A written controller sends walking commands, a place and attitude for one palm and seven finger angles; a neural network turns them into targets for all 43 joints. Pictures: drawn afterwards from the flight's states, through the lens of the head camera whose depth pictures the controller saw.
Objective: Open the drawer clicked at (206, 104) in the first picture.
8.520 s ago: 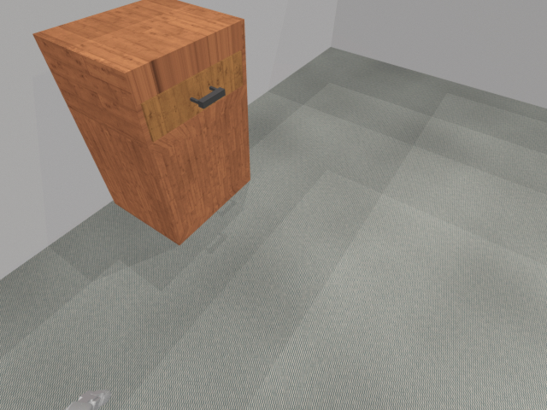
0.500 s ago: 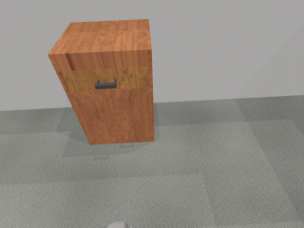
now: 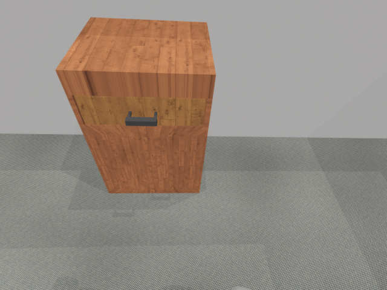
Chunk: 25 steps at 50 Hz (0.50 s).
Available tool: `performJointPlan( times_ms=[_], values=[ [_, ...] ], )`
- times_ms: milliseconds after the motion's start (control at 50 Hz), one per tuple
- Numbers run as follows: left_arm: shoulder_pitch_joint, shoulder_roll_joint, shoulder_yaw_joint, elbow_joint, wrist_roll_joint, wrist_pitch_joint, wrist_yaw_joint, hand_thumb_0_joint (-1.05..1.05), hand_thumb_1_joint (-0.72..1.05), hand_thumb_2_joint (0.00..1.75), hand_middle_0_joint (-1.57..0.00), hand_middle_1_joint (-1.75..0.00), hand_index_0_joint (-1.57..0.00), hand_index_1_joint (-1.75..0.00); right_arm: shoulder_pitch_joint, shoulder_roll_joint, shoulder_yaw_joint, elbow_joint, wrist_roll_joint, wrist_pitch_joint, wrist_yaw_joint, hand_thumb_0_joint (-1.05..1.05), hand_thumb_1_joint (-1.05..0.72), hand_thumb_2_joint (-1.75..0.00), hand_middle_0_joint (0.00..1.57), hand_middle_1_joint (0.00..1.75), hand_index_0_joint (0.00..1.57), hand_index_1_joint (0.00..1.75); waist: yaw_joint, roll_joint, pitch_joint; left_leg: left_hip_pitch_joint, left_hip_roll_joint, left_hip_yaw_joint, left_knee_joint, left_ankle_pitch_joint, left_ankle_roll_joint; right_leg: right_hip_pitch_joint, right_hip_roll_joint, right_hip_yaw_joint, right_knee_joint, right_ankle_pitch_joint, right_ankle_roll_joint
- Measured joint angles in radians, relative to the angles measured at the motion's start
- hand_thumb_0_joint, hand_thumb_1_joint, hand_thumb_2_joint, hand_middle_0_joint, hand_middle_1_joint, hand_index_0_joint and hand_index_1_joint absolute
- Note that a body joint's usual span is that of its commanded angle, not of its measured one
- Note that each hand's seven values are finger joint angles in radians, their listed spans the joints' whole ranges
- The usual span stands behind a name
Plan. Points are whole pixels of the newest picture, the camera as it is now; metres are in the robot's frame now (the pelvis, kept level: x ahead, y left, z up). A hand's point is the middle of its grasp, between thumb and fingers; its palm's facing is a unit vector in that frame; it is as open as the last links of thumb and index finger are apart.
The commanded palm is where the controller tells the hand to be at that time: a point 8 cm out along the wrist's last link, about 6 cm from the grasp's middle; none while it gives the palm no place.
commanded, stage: take the last steps up to it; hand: left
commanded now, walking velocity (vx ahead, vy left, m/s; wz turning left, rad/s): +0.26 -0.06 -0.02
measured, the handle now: (142, 117) +0.71 +0.25 -0.14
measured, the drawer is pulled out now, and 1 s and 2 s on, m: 0.00 0.00 0.00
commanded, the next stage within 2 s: come to a stop and stand still in 0.28 s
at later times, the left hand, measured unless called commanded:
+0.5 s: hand (160, 252) +0.24 +0.10 -0.16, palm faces +0.05 -0.97 -0.23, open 7.2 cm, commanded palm none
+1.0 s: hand out of the picture +0.15 +0.16 -0.18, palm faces +0.11 -0.97 -0.22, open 7.4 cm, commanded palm none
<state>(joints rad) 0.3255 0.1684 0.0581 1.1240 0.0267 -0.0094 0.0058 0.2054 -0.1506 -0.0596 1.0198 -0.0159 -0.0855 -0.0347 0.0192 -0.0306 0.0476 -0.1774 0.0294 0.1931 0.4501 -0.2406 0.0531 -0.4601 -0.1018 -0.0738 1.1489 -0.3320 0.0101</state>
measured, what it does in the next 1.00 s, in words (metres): walks ahead: right foot, then left foot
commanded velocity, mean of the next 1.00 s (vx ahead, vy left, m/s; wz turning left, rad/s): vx -0.01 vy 0.03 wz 0.00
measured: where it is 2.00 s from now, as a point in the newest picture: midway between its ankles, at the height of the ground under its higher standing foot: outside the picture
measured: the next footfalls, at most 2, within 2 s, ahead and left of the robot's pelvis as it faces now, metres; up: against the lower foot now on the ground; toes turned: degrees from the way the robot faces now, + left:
right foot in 0.34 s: +0.25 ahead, -0.16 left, +0.00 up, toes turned -9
left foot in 0.84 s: +0.15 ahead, +0.08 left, +0.00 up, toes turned +3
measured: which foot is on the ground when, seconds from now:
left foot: down 0.00-0.34, up 0.36-0.82, down 0.84-1.00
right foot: up 0.00-0.32, down 0.34-0.86, up 0.88-1.00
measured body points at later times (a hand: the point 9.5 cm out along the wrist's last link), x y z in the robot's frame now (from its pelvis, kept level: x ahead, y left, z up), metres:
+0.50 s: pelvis +0.15 -0.08 -0.01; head +0.17 -0.10 +0.44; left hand +0.24 +0.15 -0.14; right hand +0.10 -0.29 -0.18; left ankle +0.10 +0.06 -0.67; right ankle +0.21 -0.15 -0.74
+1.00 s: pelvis +0.14 -0.03 +0.00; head +0.16 -0.02 +0.45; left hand +0.14 +0.21 -0.16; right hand +0.22 -0.26 -0.15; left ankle +0.11 +0.08 -0.74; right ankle +0.14 -0.15 -0.71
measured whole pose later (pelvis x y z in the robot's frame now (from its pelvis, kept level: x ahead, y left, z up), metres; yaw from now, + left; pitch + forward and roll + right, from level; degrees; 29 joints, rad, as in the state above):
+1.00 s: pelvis +0.14 -0.03 +0.00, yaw +1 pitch +0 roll +1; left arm 0.23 0.21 0.05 1.06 0.02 0.05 0.03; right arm 0.16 -0.15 -0.02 1.02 -0.02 0.03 -0.04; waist 0.05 -0.04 0.05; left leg -0.18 0.00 0.05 0.46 -0.27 0.01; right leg -0.38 -0.04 -0.03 0.81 -0.41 0.01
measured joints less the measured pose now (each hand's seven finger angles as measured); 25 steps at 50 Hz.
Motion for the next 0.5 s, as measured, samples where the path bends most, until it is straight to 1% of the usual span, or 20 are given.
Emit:
performJointPlan(
  times_ms=[60,120,180,240,280,320,340,360,380,400,420,440,460,500],
  values=[
    [-0.068,0.025,0.011,-0.048,0.002,0.004,-0.002,0.01,0.91,0.9,-0.2,-0.3,-0.2,-0.3,0.058,-0.005,0.008,0.032,-0.002,0.009,0.002,-0.03,-0.95,-0.89,0.2,0.3,0.2,0.3,-0.004,-0.005,-0.014,0.057,-0.013,0.0,-0.066,0.008,-0.003,-0.068,-0.016,0.009,-0.037,0.077,0.015],
    [-0.126,0.036,0.014,-0.084,0.001,0.01,-0.006,0.01,0.91,0.9,-0.2,-0.3,-0.19,-0.3,0.116,0.002,0.014,0.063,-0.003,0.021,0.005,-0.02,-0.94,-0.89,0.2,0.3,0.2,0.3,-0.012,-0.005,-0.021,0.104,-0.019,-0.003,-0.105,0.001,-0.012,-0.098,-0.027,0.014,-0.112,0.128,0.028],
    [-0.171,0.036,0.009,-0.106,-0.001,0.016,-0.01,0.01,0.91,0.9,-0.2,-0.3,-0.19,-0.3,0.163,0.013,0.017,0.087,-0.008,0.031,0.009,-0.01,-0.93,-0.89,0.2,0.3,0.2,0.3,-0.031,0.006,-0.014,0.143,-0.014,-0.004,-0.12,-0.02,-0.027,-0.083,-0.031,0.004,-0.248,0.139,0.032],
    [-0.203,0.03,0.003,-0.118,-0.004,0.017,-0.014,0.01,0.91,0.9,-0.2,-0.3,-0.19,-0.3,0.198,0.022,0.018,0.103,-0.014,0.041,0.013,0.0,-0.92,-0.89,0.2,0.3,0.2,0.3,-0.057,0.018,0.002,0.17,-0.001,0.0,-0.105,-0.057,-0.05,-0.044,-0.02,-0.011,-0.387,0.123,0.022],
    [-0.217,0.023,-0.002,-0.124,-0.005,0.013,-0.016,0.01,0.91,0.9,-0.2,-0.3,-0.19,-0.3,0.217,0.025,0.018,0.112,-0.016,0.047,0.014,0.0,-0.91,-0.89,0.2,0.3,0.2,0.3,-0.074,0.028,0.013,0.179,0.013,0.003,-0.075,-0.094,-0.069,-0.005,-0.005,-0.025,-0.467,0.114,0.01],
    [-0.22,0.017,-0.008,-0.129,-0.004,-0.002,-0.019,0.01,0.91,0.9,-0.2,-0.3,-0.19,-0.3,0.24,0.029,0.019,0.123,-0.014,0.053,0.016,0.0,-0.91,-0.89,0.2,0.3,0.2,0.3,-0.082,0.034,0.017,0.174,0.034,0.001,-0.007,-0.151,-0.092,0.059,0.017,-0.043,-0.56,0.141,-0.003],
    [-0.221,0.014,-0.01,-0.13,-0.002,-0.017,-0.018,0.01,0.91,0.9,-0.2,-0.3,-0.2,-0.3,0.248,0.032,0.02,0.131,-0.01,0.056,0.019,0.0,-0.91,-0.89,0.2,0.3,0.2,0.3,-0.079,0.036,0.019,0.15,0.047,-0.004,0.068,-0.188,-0.092,0.076,0.024,-0.048,-0.58,0.187,-0.02],
    [-0.224,0.005,-0.011,-0.128,-0.002,-0.031,-0.016,0.01,0.91,0.9,-0.2,-0.3,-0.2,-0.3,0.241,0.03,0.021,0.139,-0.005,0.064,0.021,0.0,-0.91,-0.89,0.2,0.3,0.2,0.3,-0.077,0.048,0.031,0.105,0.06,-0.031,0.192,-0.233,-0.079,0.069,0.036,-0.057,-0.545,0.178,-0.041],
    [-0.222,-0.005,-0.016,-0.126,-0.006,-0.04,-0.014,0.01,0.91,0.9,-0.2,-0.3,-0.2,-0.3,0.229,0.026,0.022,0.141,-0.001,0.074,0.022,0.01,-0.91,-0.89,0.2,0.3,0.2,0.3,-0.077,0.058,0.042,0.049,0.059,-0.072,0.333,-0.274,-0.066,0.074,0.044,-0.068,-0.522,0.149,-0.059],
    [-0.217,-0.015,-0.02,-0.123,-0.009,-0.044,-0.011,0.01,0.91,0.9,-0.2,-0.3,-0.2,-0.3,0.217,0.023,0.021,0.14,0.002,0.081,0.022,0.01,-0.91,-0.89,0.2,0.3,0.2,0.3,-0.075,0.065,0.048,-0.007,0.054,-0.102,0.458,-0.289,-0.056,0.089,0.051,-0.077,-0.521,0.125,-0.072],
    [-0.208,-0.024,-0.024,-0.118,-0.011,-0.043,-0.008,0.01,0.91,0.9,-0.2,-0.3,-0.2,-0.3,0.204,0.019,0.019,0.138,0.003,0.085,0.022,0.01,-0.91,-0.89,0.2,0.3,0.2,0.3,-0.07,0.067,0.049,-0.058,0.048,-0.118,0.554,-0.279,-0.05,0.107,0.057,-0.083,-0.536,0.113,-0.079],
    [-0.197,-0.033,-0.027,-0.112,-0.013,-0.039,-0.003,0.01,0.91,0.9,-0.2,-0.3,-0.2,-0.3,0.189,0.015,0.018,0.133,0.004,0.087,0.02,0.01,-0.91,-0.89,0.2,0.3,0.2,0.3,-0.063,0.068,0.047,-0.103,0.045,-0.126,0.614,-0.256,-0.05,0.126,0.062,-0.087,-0.561,0.113,-0.081],
    [-0.188,-0.039,-0.016,-0.111,-0.022,-0.039,0.011,0.0,0.92,0.9,-0.2,-0.3,-0.2,-0.3,0.173,0.011,0.018,0.126,0.004,0.089,0.016,0.01,-0.91,-0.89,0.2,0.3,0.2,0.3,-0.057,0.07,0.043,-0.14,0.044,-0.132,0.636,-0.23,-0.054,0.144,0.068,-0.092,-0.591,0.124,-0.079],
    [-0.179,-0.031,-0.013,-0.106,-0.021,-0.031,0.027,-0.02,0.94,0.9,-0.21,-0.3,-0.2,-0.3,0.137,0.003,0.018,0.107,0.007,0.095,0.008,0.01,-0.91,-0.89,0.2,0.3,0.2,0.3,-0.045,0.071,0.033,-0.189,0.043,-0.139,0.598,-0.191,-0.067,0.17,0.076,-0.098,-0.644,0.144,-0.085]
  ],
)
